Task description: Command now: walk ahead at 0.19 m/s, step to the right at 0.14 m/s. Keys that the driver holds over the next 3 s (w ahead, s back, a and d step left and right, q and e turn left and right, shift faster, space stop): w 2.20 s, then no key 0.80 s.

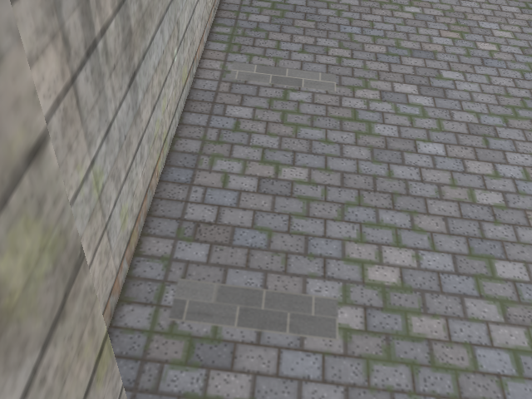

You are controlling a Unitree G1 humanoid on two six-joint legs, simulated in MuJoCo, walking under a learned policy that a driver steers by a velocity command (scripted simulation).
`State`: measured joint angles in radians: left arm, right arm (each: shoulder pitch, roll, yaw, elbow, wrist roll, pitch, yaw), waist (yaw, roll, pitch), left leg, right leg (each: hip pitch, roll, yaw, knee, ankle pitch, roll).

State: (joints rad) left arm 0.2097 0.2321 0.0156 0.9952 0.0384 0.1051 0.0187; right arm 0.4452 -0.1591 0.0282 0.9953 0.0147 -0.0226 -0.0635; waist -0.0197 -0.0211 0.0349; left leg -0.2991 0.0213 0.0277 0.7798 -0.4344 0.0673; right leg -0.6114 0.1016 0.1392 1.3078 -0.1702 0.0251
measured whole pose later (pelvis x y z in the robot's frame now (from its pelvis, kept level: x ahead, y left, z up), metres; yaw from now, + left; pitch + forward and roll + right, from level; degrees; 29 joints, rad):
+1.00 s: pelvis +0.06 -0.03 +0.02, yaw -3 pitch -2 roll -1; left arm 0.28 0.22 -0.02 0.96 0.02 -0.01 0.02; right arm 0.25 -0.27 -0.03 1.06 0.04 0.00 -0.05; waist -0.01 -0.03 -0.01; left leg -0.08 0.00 0.06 0.47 -0.35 0.03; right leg -0.05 0.04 0.04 0.43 -0.34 -0.02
